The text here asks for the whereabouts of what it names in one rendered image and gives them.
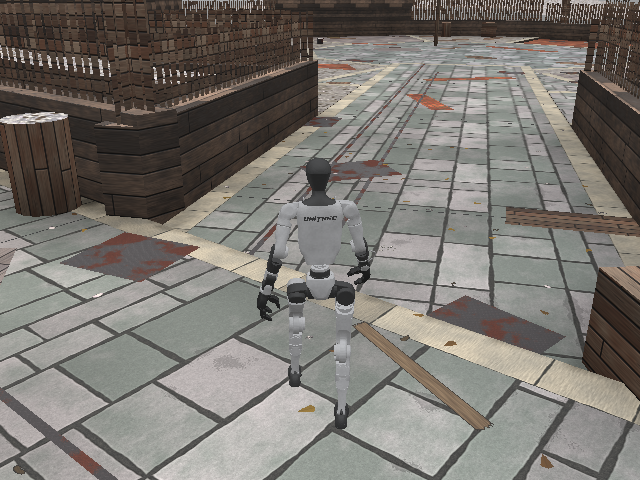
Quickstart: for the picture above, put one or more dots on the robot right shin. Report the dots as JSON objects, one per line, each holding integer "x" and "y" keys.
{"x": 342, "y": 379}

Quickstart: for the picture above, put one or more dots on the robot head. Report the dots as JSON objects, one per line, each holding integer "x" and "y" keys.
{"x": 318, "y": 171}

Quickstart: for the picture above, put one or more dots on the left robot forearm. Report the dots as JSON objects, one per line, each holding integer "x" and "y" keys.
{"x": 271, "y": 273}

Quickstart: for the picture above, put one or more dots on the right robot hand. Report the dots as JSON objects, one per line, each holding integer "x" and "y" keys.
{"x": 357, "y": 270}

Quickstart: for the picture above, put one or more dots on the robot right upper arm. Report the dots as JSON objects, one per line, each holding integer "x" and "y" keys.
{"x": 354, "y": 223}

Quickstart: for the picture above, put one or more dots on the left robot hand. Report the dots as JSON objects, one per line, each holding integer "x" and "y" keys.
{"x": 261, "y": 305}

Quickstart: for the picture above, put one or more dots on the robot left upper arm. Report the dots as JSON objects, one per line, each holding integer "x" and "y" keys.
{"x": 286, "y": 213}

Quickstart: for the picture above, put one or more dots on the right robot forearm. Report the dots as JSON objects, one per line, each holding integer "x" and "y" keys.
{"x": 363, "y": 258}

